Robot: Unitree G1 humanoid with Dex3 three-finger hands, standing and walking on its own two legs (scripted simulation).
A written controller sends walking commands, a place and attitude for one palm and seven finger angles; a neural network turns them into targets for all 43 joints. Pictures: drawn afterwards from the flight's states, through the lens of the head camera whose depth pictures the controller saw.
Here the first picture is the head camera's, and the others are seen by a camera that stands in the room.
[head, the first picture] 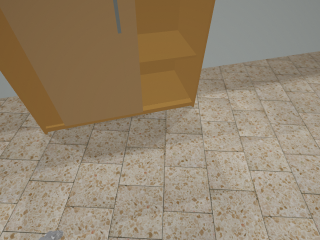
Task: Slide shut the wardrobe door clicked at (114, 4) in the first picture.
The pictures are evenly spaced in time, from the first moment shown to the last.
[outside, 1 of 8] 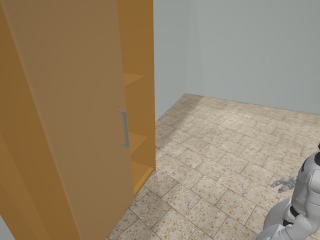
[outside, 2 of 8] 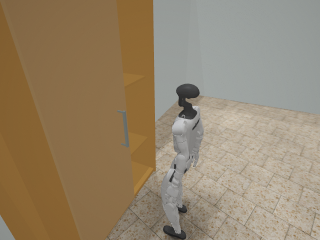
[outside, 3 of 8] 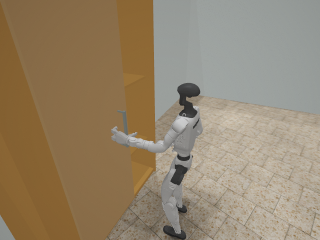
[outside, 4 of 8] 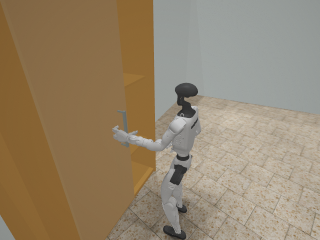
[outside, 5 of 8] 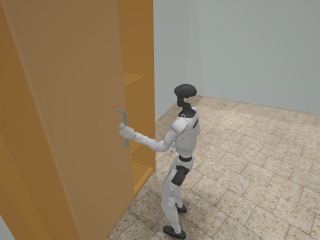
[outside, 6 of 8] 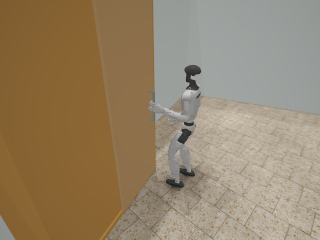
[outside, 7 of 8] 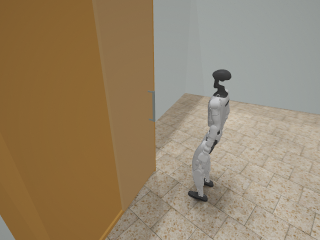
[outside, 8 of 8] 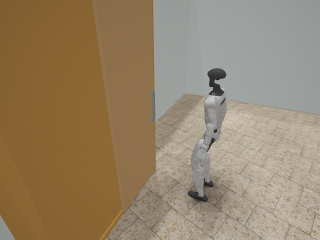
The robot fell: no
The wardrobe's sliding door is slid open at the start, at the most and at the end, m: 0.46 0.46 0.00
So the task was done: yes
